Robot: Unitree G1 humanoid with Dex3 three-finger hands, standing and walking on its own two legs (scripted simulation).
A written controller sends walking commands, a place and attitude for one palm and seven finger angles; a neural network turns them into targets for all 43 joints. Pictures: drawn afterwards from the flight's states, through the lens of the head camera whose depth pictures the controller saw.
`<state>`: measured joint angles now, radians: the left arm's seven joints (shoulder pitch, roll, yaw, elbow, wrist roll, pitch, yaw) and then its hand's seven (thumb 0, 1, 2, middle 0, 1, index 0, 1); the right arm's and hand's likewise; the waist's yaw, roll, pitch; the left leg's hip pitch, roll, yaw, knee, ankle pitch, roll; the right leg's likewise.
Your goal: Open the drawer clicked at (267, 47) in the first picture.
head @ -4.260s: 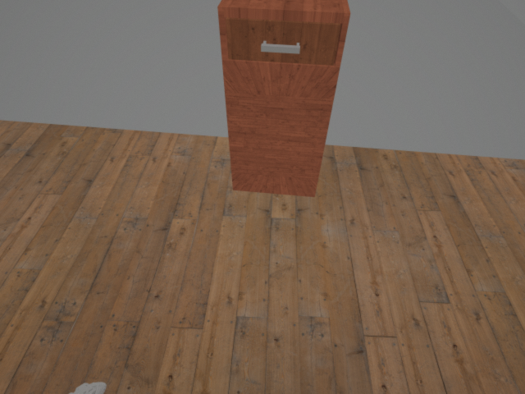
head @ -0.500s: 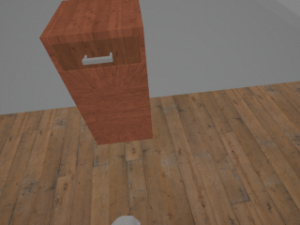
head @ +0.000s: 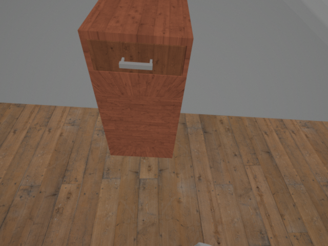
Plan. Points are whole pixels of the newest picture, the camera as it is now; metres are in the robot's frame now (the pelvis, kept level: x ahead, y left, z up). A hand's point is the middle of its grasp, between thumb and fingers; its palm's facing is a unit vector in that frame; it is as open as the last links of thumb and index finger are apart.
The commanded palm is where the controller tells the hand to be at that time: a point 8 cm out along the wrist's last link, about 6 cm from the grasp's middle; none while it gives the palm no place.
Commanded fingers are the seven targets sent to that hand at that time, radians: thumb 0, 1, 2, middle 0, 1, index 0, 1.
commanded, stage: take the last steps up to it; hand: left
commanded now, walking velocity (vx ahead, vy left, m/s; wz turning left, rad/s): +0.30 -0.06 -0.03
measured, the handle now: (136, 63) +0.78 +0.17 +0.01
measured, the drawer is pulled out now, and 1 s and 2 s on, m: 0.00 0.00 0.00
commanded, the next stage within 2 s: come to a stop and stand still in 0.58 s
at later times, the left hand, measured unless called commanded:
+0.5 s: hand (119, 240) +0.17 +0.13 -0.18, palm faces +0.05 -0.98 -0.17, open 7.2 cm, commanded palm none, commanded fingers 0.00 0.90 0.90 -0.20 -0.30 -0.20 -0.30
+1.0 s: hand (124, 190) +0.31 +0.15 -0.18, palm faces +0.02 -0.97 -0.24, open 7.3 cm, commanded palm none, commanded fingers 0.00 0.90 0.90 -0.20 -0.30 -0.20 -0.30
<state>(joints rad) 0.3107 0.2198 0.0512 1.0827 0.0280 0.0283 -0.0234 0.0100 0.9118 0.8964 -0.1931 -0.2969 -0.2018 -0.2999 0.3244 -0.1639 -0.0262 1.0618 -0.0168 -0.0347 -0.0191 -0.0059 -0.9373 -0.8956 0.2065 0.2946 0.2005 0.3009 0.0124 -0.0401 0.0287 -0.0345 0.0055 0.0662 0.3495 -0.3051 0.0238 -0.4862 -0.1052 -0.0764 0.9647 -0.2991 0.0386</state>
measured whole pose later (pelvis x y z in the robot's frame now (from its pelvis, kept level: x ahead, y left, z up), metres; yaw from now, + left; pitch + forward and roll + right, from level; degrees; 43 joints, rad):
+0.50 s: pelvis +0.15 -0.04 +0.00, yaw +1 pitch -1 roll -2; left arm 0.28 0.16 0.04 1.09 0.03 -0.05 0.01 0.00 0.93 0.90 -0.20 -0.30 -0.21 -0.30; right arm 0.23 -0.17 -0.06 1.05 -0.02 -0.01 0.01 0.01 -0.94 -0.90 0.20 0.29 0.20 0.30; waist -0.01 0.01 0.01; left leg -0.46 0.12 0.10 0.80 -0.29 -0.02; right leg -0.13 -0.01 -0.18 0.40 -0.25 -0.02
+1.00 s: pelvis +0.27 -0.05 -0.01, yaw +0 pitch -1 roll +1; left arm 0.21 0.19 0.05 1.05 0.02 0.03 0.03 0.01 0.92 0.90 -0.19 -0.30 -0.20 -0.30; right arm 0.25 -0.12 -0.04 1.10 -0.01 0.02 -0.03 0.01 -0.93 -0.90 0.21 0.29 0.20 0.30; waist -0.01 -0.02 0.09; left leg -0.19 0.05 0.17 0.52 -0.31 0.00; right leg -0.30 -0.07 -0.09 0.59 -0.22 0.01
